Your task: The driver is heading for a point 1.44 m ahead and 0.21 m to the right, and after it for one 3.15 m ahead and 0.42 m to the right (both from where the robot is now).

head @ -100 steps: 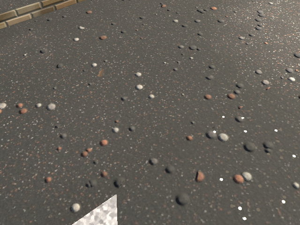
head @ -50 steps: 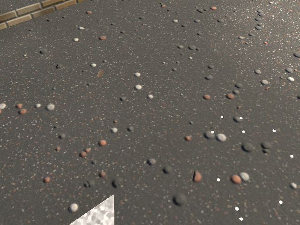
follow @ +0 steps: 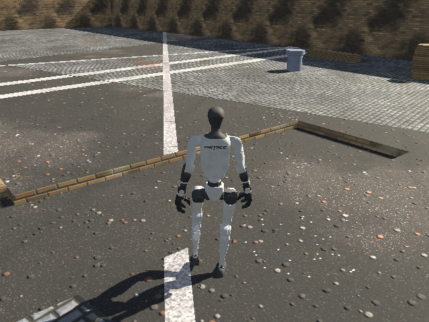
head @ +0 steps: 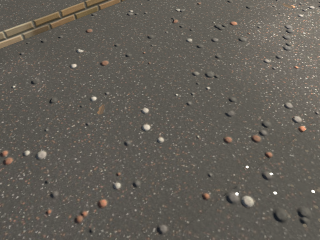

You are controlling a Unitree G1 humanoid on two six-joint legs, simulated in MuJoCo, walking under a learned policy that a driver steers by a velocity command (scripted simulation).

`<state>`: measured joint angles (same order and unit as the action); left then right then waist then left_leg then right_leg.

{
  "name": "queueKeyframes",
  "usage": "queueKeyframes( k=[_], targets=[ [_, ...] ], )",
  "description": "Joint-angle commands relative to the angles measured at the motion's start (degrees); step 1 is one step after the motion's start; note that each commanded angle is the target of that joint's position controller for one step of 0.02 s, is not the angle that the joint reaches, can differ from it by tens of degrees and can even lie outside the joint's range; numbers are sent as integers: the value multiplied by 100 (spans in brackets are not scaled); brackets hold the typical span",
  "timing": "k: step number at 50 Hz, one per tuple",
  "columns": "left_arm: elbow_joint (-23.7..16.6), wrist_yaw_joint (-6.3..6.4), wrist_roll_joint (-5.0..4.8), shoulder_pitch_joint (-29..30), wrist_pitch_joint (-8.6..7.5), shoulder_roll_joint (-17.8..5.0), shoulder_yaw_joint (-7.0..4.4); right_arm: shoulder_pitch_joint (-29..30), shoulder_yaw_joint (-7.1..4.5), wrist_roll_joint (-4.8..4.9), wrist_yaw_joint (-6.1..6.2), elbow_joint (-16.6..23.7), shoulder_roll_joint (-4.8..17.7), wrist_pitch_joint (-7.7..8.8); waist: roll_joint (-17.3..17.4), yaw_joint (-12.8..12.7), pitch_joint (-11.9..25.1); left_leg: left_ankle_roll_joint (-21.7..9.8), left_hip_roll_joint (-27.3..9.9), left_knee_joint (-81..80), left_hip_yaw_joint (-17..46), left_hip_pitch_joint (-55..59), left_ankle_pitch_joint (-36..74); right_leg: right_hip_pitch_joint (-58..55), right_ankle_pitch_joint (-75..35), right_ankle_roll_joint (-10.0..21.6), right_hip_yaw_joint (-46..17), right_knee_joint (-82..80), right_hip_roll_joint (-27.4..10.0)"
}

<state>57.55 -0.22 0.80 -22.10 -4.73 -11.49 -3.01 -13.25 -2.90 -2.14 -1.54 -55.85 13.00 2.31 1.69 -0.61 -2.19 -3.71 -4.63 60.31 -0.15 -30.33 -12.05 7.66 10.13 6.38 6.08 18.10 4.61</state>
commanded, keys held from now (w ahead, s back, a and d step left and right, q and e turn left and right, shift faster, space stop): w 0.90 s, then w+e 0.10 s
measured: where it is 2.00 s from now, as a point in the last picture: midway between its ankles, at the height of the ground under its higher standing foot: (204, 129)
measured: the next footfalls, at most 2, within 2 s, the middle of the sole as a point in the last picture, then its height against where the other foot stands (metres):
left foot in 0.30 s outside the picture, level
right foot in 1.10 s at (207, 187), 0.13 m lower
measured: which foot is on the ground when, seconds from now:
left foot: up 0.00-0.28, down 0.30-1.00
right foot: down 0.00-0.32, up 0.34-1.00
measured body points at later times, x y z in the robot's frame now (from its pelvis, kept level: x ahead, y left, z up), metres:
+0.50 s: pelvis +0.26 +0.04 +0.00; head +0.27 +0.05 +0.45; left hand +0.31 +0.30 -0.15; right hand +0.28 -0.22 -0.14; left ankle +0.26 +0.08 -0.74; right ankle +0.25 -0.11 -0.66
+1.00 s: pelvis +0.55 -0.02 -0.07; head +0.57 -0.03 +0.38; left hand +0.77 +0.18 -0.17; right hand +0.39 -0.24 -0.20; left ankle +0.26 +0.08 -0.74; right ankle +0.74 -0.17 -0.78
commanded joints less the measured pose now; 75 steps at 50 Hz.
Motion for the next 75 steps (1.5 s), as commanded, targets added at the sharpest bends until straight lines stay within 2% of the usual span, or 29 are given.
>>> queueKeyframes(
  k=[1, 8, 11, 14, 15, 16, 17, 18, 20, 22, 25, 33, 44, 45, 46, 47, 50, 51, 52, 54, 55, 56, 57, 58, 59, 61, 65, 69, 75],
  targets=[
    [-157, 28, -26, -336, -117, -513, -47, 135, -14, 1, -42, 288, 168, -78, -397, 115, -361, 118, -211, -428, -15, -773, 612, -32, -472, 484, -1414, -1305, -1592],
    [47, 68, -9, -840, -89, -512, 44, 1504, 123, 95, -107, 812, 24, -48, -608, -158, -349, 186, 322, -2259, -529, 9, 1491, -244, -2706, 180, -627, -1008, -1256],
    [-11, 66, 71, -666, -75, -584, 38, 1379, 66, 74, -45, 810, 238, 10, -600, -62, -235, -24, 507, -2113, -616, 383, 1066, -582, -3675, 267, -522, -521, -1415],
    [99, 167, 111, -591, 22, -740, -1, 212, -52, 77, 46, 502, 478, 113, -664, 450, 174, -351, 784, -3159, -462, 1288, -10, -1378, -4972, 256, -632, 1047, -1565],
    [46, 178, 52, -429, 60, -704, 7, -722, -131, 32, 103, 244, 648, 198, -405, 873, 657, -548, 460, -3647, -119, 2513, 418, -835, -4245, 172, -460, 2287, -1435],
    [-173, 191, 17, -580, 57, -456, 78, -1534, -255, -67, 177, 165, 1164, 243, 361, 931, 1476, -784, -1110, -3688, 1634, 3855, 285, 290, -1525, 73, -186, 4060, -999],
    [-65, 84, -164, -1334, 47, -172, 63, -1449, -309, 43, 161, 195, 1335, 151, 1335, 468, 1869, -1717, -2030, -4206, 4165, 5112, 67, 2426, 2064, -153, -416, 5768, 71],
    [-23, 127, -67, -775, 75, -751, -63, -942, -257, 168, 95, 252, 961, 91, 181, 510, 983, -1587, -1713, -4400, 3510, 4504, -243, 3192, 1619, -49, -894, 5982, -335],
    [-244, 89, -86, 15, 42, -655, -96, -140, -84, 133, 36, 407, 417, 163, -214, 174, -49, -1199, -1252, -4828, 2121, 2866, 789, 2758, 799, -64, -993, 5329, -740],
    [-206, 37, 30, -47, 212, -369, -66, -256, -4, 138, 78, 276, 227, 290, 23, -77, -98, -825, -803, -5044, 1395, 2346, 1263, 2201, 546, -200, -1012, 4668, -947],
    [-301, -24, 62, 271, 370, -383, -92, -746, -23, 213, 93, 69, 439, 436, 103, -118, -120, -643, -583, -5172, 921, 2497, 2179, 2485, 63, -375, -767, 4301, -965],
    [-849, -138, 45, 1866, 370, -364, 1, -1555, 63, 191, 218, -145, 569, 282, 188, 245, -204, -481, -407, -5185, 287, 3023, 3580, 2921, -1447, -493, -354, 2535, -912],
    [-1361, -127, 95, 3394, 88, -697, -81, -2634, -68, -123, 459, -558, 691, 319, -3, 740, -924, -904, -1261, -4286, 834, 6168, 3203, 5910, -377, -256, -885, 3058, -1102],
    [-1265, -266, 561, 2884, 28, 238, 293, -3038, 383, -748, 234, -1042, -547, 544, -735, 539, -588, -537, -973, -3868, 496, 5927, 1916, 5596, -1738, -229, -1658, 1956, -1614],
    [-1180, -355, 616, 2743, 49, 223, 277, -2791, 287, -533, 129, -788, -55, 580, -209, 590, -554, -676, -528, -3976, 93, 5377, 1745, 4813, -2470, -210, -884, 1685, -1191],
    [-1231, -443, 574, 3096, 74, 208, 365, -2525, 300, -446, 72, -744, 0, 534, -272, 730, -754, -541, -177, -4357, -198, 3909, 1018, 3467, -3351, -138, -701, 1079, -1240],
    [-1454, -371, 417, 3604, 277, -280, 359, -2652, 220, -317, -90, -751, 670, 435, -261, 769, -981, -576, -165, -4985, -119, 3001, 1234, 1908, -2478, -321, -391, 957, -895],
    [-1465, -327, -718, 3220, 47, -1042, 1, -1790, -28, 590, 116, -536, 1019, 257, -210, 321, -1650, -323, -562, -3846, 247, 3392, 2369, 2527, -1729, -243, -662, 494, -733],
    [-1243, -329, -737, 2525, -129, -1175, -48, -1931, -65, 542, 207, -566, 1265, 176, -265, 129, -939, -173, -555, -2834, 38, 4195, 3428, 2305, -2037, -209, -543, 341, -583],
    [-526, -308, -520, 398, -170, -1258, -216, -1932, -53, 183, 201, -591, 1077, 100, 27, -651, 389, 82, -260, -109, -306, 3198, 3759, -477, -2924, -72, -304, 633, -544],
    [-314, -297, -322, -337, -128, -1339, -213, -2072, 28, 53, 178, -544, 394, 214, -1019, -718, 955, 433, 487, 2405, -450, 1015, -425, -2586, -4359, 203, -1041, 1613, -1171],
    [-200, -331, -33, -669, -132, -1666, -152, -2891, 190, 99, 118, -405, -87, 489, -2272, -242, 2107, 554, 847, 4314, 578, -750, -3438, -4389, -7309, 1071, -2901, 2755, -2057],
    [61, -378, -70, -1303, 0, -1694, -288, -2664, 103, 440, 102, -214, 432, 692, -1651, -636, 3335, 644, 842, 4615, 1170, -1063, -3369, -5150, -6346, 1924, -3736, 2216, -2488],
    [170, -338, -194, -1168, 7, -2019, -448, -1919, 203, 713, 132, 385, 222, 723, -1211, -559, 3076, 655, 535, 3972, 932, -1975, -2666, -4738, -2001, 2020, -4804, 994, -2631],
    [-292, -283, -224, -148, -56, -1536, -340, -986, 107, 646, 277, 522, 583, 705, 103, -496, 2053, 472, 92, 2811, 921, -1808, -1477, -3102, -332, 1460, -4763, 234, -2364],
    [-721, -259, -105, 1087, -174, -1155, -155, -742, -34, 341, 426, 594, 699, 468, 811, 126, 762, 569, -72, 2453, 854, -885, -895, -218, -1584, 1356, -4459, -137, -2284],
    [-741, -36, -56, 1018, -135, -982, -75, -434, -130, 170, 462, 1069, 571, 323, -502, 396, 89, 798, -340, 460, 629, -86, -224, 1924, -2608, 1096, -2543, -301, -1377],
    [-692, 185, -285, 406, -21, -1021, -132, 819, -44, 90, 369, 1536, 307, 446, -518, -55, 240, 733, 278, -2055, 203, 568, 2187, 1799, -2282, 564, -1746, -54, -586],
    [-493, 215, -258, -198, 86, -986, -204, 1464, -117, 233, 172, 1986, 583, 509, -696, -193, 49, 350, 414, -3092, 262, 421, 1442, 189, -1643, 455, -2544, 523, -1291]
  ],
)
